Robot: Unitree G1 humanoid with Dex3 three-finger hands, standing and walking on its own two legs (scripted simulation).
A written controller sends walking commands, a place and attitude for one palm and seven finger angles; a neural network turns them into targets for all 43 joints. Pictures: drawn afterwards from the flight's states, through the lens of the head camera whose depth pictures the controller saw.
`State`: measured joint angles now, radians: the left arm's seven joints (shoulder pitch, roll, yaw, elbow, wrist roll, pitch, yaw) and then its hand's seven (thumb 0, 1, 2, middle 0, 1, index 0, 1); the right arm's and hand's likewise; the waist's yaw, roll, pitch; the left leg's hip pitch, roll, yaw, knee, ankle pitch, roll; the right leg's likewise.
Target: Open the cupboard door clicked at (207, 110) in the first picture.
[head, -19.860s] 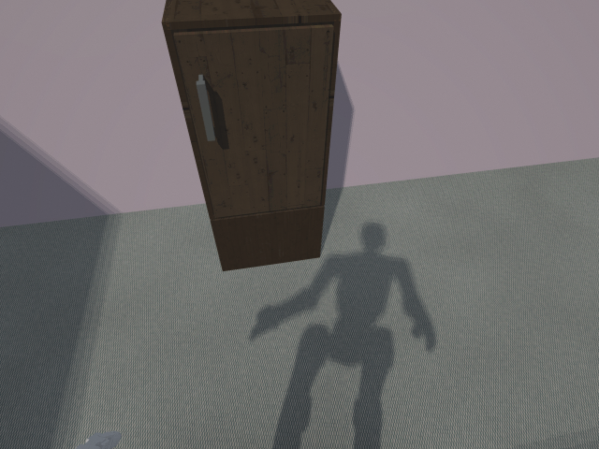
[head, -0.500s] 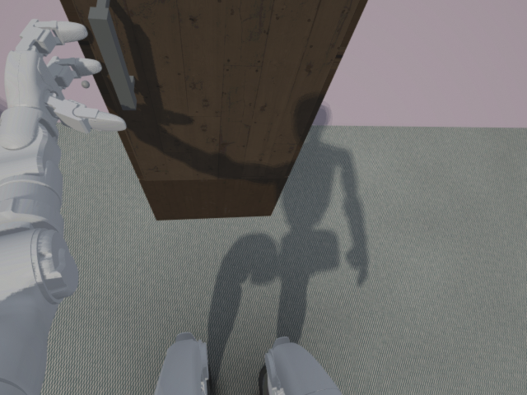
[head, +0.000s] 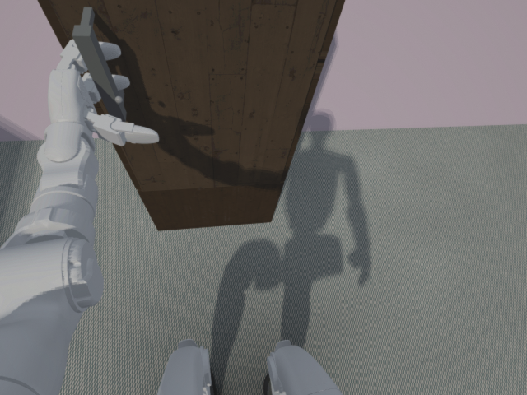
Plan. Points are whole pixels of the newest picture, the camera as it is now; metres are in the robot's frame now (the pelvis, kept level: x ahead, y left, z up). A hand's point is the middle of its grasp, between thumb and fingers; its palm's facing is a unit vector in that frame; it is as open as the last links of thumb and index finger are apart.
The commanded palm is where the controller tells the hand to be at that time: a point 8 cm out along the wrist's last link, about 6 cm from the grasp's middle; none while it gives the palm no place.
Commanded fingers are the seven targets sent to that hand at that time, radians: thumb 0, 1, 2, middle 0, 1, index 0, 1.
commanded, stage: slide the fingers in behind the handle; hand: left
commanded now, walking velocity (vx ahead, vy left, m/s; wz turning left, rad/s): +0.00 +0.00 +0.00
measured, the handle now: (105, 70) +0.59 +0.17 +0.09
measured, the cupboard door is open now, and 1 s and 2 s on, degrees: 0 0 27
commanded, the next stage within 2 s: close the thumb around the handle in 0.44 s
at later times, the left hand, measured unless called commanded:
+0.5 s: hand (116, 101) +0.53 +0.16 +0.08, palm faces +0.03 -1.00 -0.02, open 14.0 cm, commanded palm +0.51 +0.19 +0.08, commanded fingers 0.00 -0.50 0.30 -0.30 -1.20 -0.30 -1.20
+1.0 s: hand (120, 100) +0.53 +0.15 +0.09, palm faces +0.02 -1.00 -0.03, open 8.3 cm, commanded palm +0.51 +0.19 +0.08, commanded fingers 0.00 0.84 0.88 -0.40 -1.34 -0.40 -1.34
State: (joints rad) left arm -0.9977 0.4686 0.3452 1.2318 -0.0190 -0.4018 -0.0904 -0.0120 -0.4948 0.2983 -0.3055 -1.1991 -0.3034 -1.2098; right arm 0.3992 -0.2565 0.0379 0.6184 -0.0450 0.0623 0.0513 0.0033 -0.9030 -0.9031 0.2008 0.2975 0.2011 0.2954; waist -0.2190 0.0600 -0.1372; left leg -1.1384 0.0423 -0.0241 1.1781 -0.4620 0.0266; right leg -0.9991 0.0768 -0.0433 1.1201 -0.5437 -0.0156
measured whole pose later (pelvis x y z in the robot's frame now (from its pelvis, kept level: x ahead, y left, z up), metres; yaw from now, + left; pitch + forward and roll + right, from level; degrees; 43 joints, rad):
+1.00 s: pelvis +0.00 -0.01 +0.00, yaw +0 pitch +24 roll -4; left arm -0.98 0.45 0.34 1.23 -0.05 -0.40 -0.11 0.00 0.32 0.65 -0.36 -1.29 -0.35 -1.28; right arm 0.41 -0.25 0.03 0.64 -0.03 0.08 0.05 0.00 -0.90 -0.90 0.20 0.30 0.20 0.30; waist -0.20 0.06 -0.14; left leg -1.11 0.04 -0.02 1.16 -0.46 0.02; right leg -0.98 0.08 -0.04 1.11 -0.55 -0.02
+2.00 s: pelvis +0.02 -0.01 +0.03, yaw +1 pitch +16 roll -1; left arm -0.27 -0.03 0.03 0.48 -0.08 -0.38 0.29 0.02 0.69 0.76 -0.34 -1.35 -0.36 -1.29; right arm 0.28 -0.23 -0.01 0.54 -0.04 0.07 0.09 0.01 -0.90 -0.90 0.20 0.30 0.20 0.30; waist -0.05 0.03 -0.19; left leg -0.88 0.02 0.01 1.05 -0.45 0.01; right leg -0.77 0.06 -0.01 1.04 -0.55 -0.03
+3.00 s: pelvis +0.02 -0.06 +0.03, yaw +5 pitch +13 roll +2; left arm 0.08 -0.10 -0.22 0.21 0.06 -0.30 0.51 0.00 -0.38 0.35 -0.29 -1.12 -0.31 -1.11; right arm 0.22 -0.20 -0.01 0.57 -0.07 0.01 0.02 0.01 -0.90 -0.90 0.20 0.30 0.20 0.30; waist -0.02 0.04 -0.17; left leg -0.81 0.00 -0.05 1.00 -0.42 -0.04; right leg -0.71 0.04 -0.07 1.06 -0.58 -0.09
